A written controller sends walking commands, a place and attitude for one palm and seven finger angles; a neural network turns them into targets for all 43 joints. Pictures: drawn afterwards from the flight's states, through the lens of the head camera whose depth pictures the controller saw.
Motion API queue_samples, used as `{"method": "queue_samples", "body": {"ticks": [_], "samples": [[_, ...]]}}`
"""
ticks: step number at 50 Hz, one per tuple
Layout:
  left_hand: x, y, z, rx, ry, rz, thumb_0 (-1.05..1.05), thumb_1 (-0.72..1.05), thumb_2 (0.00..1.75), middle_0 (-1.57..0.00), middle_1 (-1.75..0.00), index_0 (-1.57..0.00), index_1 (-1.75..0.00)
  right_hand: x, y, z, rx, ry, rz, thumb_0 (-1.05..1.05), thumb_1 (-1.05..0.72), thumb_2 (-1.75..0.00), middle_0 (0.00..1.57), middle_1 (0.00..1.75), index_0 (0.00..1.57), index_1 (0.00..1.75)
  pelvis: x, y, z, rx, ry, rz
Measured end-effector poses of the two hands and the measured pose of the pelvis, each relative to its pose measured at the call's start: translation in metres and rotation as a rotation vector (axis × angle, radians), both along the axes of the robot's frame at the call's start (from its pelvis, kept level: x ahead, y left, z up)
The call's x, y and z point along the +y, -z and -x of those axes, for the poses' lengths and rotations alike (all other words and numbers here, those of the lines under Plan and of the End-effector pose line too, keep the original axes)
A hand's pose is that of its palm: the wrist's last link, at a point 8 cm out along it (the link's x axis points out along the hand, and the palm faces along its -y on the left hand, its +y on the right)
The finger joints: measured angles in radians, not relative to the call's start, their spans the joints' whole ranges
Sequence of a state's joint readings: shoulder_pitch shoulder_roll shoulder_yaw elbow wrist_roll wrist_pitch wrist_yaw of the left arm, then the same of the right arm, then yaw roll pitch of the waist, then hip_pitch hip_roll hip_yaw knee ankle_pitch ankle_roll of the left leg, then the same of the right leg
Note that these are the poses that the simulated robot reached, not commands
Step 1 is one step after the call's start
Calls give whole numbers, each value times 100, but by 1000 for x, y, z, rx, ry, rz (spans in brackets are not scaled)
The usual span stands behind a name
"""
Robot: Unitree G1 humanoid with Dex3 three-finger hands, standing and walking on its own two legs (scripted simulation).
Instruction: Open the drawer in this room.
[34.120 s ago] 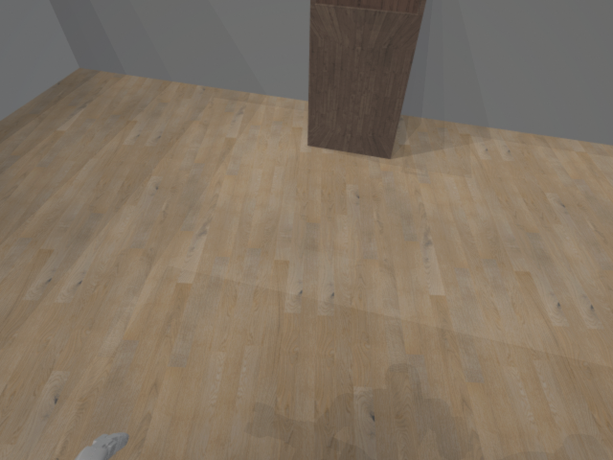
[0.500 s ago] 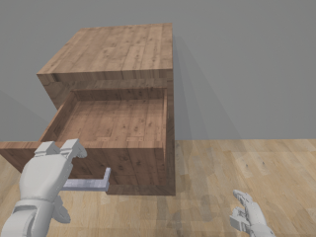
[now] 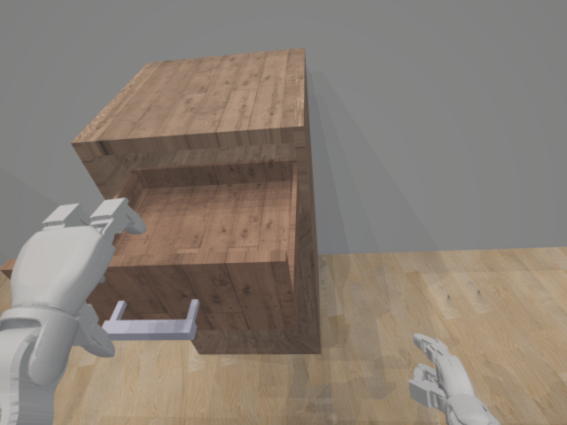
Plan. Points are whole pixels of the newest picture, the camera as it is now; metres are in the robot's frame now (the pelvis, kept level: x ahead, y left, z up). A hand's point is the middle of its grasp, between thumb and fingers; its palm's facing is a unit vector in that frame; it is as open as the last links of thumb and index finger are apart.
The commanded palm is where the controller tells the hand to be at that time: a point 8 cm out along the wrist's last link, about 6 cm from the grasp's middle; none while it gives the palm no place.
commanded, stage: lift the hand off the handle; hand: left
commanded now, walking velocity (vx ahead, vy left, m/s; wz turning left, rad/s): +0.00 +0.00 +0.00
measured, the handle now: (153, 318) +0.24 +0.26 +0.03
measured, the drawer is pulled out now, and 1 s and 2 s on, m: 0.29 0.29 0.29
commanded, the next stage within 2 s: draw the hand back to the body in 0.10 s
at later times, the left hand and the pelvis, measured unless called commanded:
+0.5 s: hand (85, 282) +0.20 +0.27 +0.18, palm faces +0.18 -0.03 -0.98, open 13.8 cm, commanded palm +0.15 +0.26 +0.23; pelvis -0.01 -0.01 +0.00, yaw +1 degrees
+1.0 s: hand (106, 266) +0.20 +0.23 +0.20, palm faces +0.40 -0.81 -0.43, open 13.4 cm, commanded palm +0.15 +0.27 +0.22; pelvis +0.01 +0.00 +0.00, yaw +0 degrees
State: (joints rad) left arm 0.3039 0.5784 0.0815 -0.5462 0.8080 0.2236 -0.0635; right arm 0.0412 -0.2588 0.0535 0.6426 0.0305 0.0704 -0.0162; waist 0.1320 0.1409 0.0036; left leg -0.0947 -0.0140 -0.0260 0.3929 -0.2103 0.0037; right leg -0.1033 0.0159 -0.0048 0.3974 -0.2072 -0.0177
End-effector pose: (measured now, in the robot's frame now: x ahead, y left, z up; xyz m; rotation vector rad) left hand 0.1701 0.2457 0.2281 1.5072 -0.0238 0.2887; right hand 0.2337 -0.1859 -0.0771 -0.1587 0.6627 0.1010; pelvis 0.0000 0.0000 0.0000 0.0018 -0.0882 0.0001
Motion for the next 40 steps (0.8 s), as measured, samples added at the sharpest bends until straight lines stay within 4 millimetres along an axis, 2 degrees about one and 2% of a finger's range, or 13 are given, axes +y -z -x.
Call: {"method": "queue_samples", "body": {"ticks": [5,9,15,19,24,28,34,40], "samples": [[4,-7,1,-2,-22,3,0,-49,30,-32,-120,-32,-120,-5,1,0,-2,0,-1,2,-90,-90,20,30,20,29,-2,1,3,1,-7,-2],[7,2,1,47,-43,19,0,-49,30,-32,-120,-32,-120,-7,3,4,1,-1,1,2,-90,-90,20,30,20,29,-4,1,6,6,-11,-3],[2,11,3,72,5,14,0,-49,30,-32,-120,-32,-120,-10,6,10,1,-3,19,2,-90,-90,20,30,20,29,-7,2,7,6,-14,0],[3,7,3,44,22,-8,0,-49,30,-32,-120,-32,-120,-11,7,13,6,-2,28,2,-90,-90,20,30,20,29,-7,2,6,4,-15,2],[15,2,3,21,-13,-11,0,-49,30,-32,-120,-32,-120,-11,9,15,15,6,25,2,-90,-90,20,30,20,29,-6,3,6,6,-15,2],[22,5,4,43,-40,9,0,-49,30,-32,-120,-32,-120,-11,10,15,13,11,23,2,-90,-90,20,30,20,29,-4,3,6,9,-15,2],[17,14,7,79,-5,17,0,-49,30,-32,-120,-32,-120,-8,8,12,2,9,36,2,-90,-90,20,30,20,29,1,3,4,14,-17,3],[20,10,9,42,14,-4,0,-49,30,-32,-120,-32,-120,-1,5,7,-2,-4,40,2,-90,-90,20,30,20,29,4,3,2,13,-17,6]]}}
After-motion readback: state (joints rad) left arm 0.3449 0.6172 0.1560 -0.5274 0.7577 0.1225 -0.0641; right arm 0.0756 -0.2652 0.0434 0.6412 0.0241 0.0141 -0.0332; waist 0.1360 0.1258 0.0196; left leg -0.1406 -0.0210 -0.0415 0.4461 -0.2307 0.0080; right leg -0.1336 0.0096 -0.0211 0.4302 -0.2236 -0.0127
